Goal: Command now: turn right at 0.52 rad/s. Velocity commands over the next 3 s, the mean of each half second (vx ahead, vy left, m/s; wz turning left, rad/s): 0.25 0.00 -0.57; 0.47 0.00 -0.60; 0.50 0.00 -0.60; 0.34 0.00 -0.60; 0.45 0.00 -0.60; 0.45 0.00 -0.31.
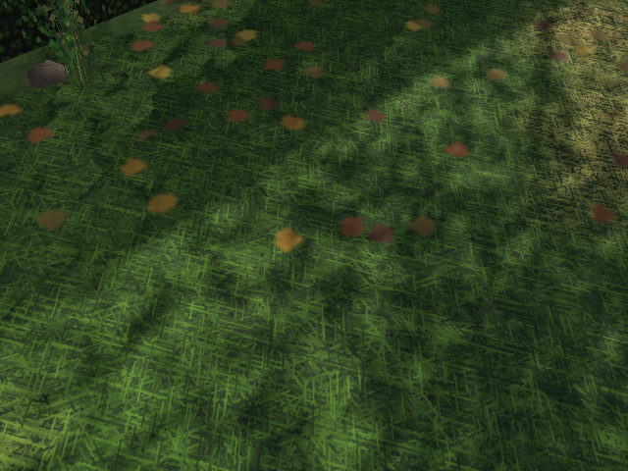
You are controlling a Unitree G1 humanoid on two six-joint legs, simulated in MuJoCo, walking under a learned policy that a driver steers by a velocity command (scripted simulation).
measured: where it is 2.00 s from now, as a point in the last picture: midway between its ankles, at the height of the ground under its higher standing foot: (558, 385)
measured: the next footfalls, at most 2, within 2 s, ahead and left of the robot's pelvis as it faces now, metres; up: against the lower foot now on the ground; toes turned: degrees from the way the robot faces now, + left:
right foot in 0.34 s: +0.05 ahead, -0.16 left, +0.00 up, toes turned -16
left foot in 0.78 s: +0.46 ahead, -0.09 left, +0.00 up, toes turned -30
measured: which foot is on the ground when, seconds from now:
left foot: down 0.00-0.34, up 0.36-0.76, down 0.78-1.00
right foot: up 0.00-0.32, down 0.34-0.80, up 0.82-1.00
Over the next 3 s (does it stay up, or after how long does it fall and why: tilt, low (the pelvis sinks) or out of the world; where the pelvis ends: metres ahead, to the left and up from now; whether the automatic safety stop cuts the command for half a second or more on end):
stays up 0.68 -1.06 0.00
